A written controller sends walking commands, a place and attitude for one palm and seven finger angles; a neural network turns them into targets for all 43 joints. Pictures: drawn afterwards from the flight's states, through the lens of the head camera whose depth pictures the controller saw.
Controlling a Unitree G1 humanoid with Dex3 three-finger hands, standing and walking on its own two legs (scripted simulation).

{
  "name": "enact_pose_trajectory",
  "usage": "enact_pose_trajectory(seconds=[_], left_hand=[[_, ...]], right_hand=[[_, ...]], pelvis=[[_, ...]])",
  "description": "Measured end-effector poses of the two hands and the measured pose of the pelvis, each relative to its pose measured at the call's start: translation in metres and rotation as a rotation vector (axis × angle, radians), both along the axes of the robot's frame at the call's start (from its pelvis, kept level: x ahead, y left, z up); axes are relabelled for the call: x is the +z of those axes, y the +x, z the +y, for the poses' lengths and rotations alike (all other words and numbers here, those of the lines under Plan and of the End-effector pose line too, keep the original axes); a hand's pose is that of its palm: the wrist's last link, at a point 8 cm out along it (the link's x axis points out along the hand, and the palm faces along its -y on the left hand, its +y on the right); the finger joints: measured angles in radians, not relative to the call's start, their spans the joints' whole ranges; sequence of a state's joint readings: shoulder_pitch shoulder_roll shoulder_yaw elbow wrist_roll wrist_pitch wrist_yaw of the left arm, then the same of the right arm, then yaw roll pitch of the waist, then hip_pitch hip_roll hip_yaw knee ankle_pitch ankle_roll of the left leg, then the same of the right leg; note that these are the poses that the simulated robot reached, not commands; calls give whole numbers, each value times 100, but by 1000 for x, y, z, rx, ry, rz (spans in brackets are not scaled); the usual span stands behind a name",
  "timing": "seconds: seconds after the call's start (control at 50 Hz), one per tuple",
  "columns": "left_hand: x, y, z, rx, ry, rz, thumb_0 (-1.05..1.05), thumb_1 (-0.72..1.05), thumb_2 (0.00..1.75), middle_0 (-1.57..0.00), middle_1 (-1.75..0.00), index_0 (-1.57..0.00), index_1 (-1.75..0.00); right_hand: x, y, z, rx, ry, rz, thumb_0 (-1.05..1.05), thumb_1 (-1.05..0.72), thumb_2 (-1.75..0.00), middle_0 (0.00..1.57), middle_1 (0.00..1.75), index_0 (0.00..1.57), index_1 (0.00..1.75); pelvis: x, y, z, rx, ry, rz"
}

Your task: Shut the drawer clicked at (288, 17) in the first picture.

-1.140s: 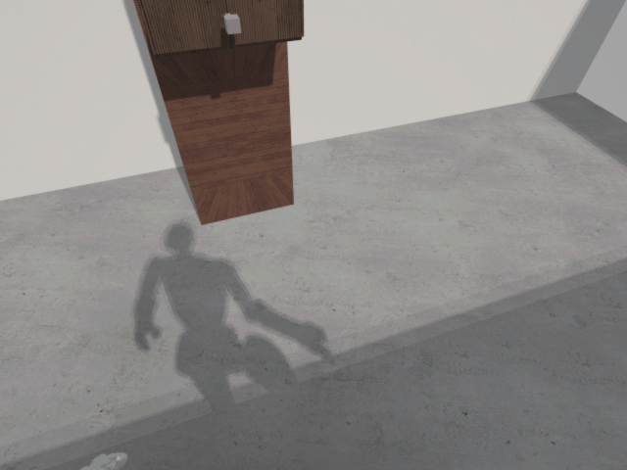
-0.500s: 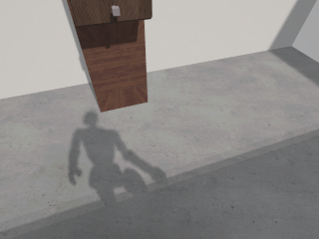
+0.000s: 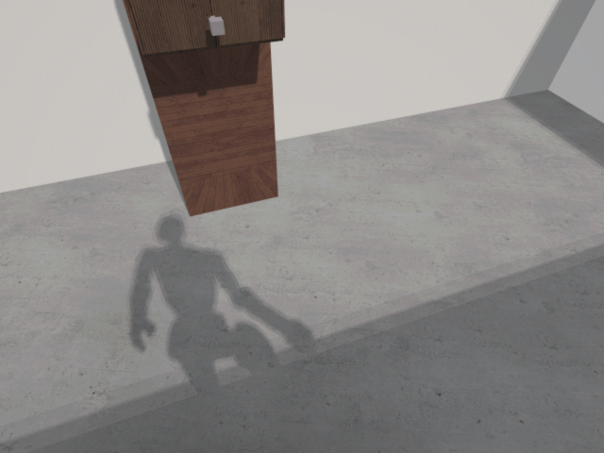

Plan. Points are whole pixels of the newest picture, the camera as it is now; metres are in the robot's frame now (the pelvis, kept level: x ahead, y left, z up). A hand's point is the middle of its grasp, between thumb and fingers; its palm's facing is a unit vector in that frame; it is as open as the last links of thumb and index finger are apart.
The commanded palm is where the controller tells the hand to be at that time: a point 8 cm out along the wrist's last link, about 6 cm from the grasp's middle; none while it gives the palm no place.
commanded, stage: look at it before walking up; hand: left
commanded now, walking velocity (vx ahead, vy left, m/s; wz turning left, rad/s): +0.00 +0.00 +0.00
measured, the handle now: (215, 23) +1.03 +0.28 +0.14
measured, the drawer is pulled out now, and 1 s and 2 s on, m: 0.26 0.26 0.26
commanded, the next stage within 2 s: walk to a spot facing it in 0.30 s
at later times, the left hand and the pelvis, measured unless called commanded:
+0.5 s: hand out of the picture +0.07 +0.24 -0.16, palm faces -0.02 -0.95 -0.32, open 7.4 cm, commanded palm none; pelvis +0.01 +0.00 +0.00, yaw -1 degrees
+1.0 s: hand out of the picture +0.08 +0.13 -0.17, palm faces -0.09 -0.98 -0.17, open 7.4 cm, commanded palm none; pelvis +0.15 -0.04 -0.01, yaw -10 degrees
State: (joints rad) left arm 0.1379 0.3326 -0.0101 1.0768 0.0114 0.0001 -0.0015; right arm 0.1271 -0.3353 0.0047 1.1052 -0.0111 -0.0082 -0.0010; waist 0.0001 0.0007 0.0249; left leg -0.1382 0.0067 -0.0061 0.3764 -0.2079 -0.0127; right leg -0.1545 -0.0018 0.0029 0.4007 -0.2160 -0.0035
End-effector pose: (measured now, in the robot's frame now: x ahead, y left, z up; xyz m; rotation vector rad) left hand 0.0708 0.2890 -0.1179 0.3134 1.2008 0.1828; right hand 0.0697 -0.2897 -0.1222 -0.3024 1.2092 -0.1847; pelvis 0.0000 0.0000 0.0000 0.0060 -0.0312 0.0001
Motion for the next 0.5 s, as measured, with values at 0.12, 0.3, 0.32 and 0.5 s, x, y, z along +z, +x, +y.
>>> enact_pose_trajectory(seconds=[0.12,0.3,0.32,0.5], left_hand=[[-1,-4,0,5,-2,12,1,90,90,-21,-30,-20,-30],[-2,-7,0,11,-3,20,1,90,90,-21,-30,-20,-30],[-2,-7,0,12,-3,21,1,90,90,-21,-30,-20,-30],[-6,-10,-4,19,-9,37,1,90,90,-20,-30,-20,-30]], right_hand=[[1,-1,-1,-2,-4,8,1,-91,-90,21,30,21,30],[1,0,-1,0,-6,11,1,-91,-90,21,30,21,30],[1,0,-1,0,-6,11,1,-91,-90,21,30,21,30],[-3,0,5,-5,5,13,1,-91,-90,20,30,20,30]], pelvis=[[0,1,0,0,-1,0],[1,2,0,2,-1,-1],[1,2,0,2,-1,-1],[-1,6,0,-12,-2,2]])
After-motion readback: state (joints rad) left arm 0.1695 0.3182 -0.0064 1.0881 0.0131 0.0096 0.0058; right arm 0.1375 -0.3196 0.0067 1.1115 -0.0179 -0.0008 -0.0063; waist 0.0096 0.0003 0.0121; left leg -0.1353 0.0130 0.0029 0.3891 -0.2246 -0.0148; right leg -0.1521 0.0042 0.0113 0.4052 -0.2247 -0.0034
